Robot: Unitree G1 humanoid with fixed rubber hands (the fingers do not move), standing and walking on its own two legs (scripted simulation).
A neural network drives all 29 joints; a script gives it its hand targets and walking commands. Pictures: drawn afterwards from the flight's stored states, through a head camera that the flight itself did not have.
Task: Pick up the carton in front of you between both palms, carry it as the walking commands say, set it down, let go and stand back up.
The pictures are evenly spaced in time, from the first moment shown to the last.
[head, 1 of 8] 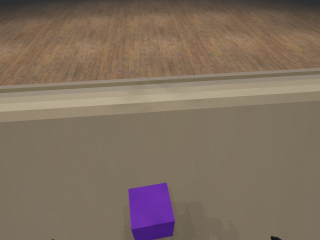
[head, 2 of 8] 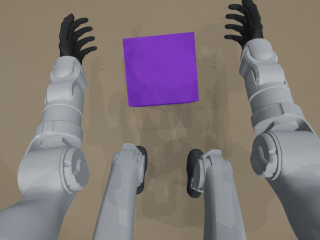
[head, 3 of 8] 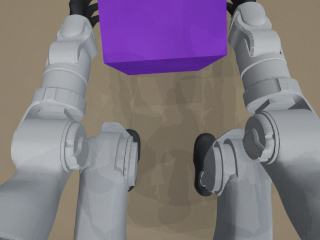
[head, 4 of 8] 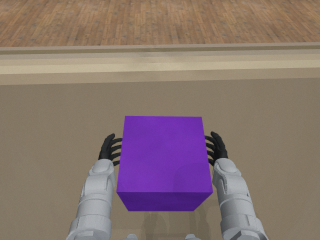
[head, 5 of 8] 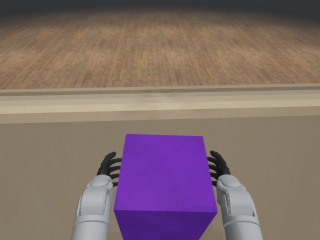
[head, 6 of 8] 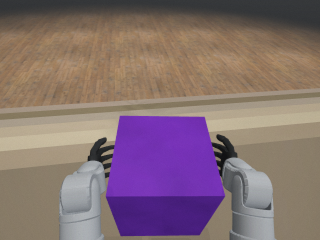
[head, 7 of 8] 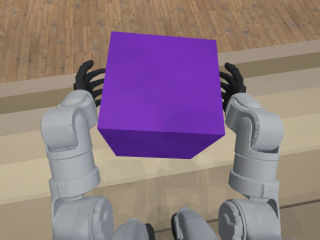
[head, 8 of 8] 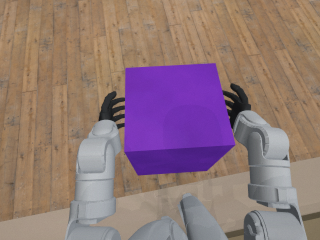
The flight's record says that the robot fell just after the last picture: yes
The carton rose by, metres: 0.71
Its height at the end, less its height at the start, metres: -0.12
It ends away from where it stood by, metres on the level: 2.91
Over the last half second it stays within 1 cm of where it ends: no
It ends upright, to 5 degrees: yes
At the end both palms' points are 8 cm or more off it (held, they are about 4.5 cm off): no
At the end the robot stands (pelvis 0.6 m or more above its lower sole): yes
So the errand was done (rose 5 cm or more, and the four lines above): no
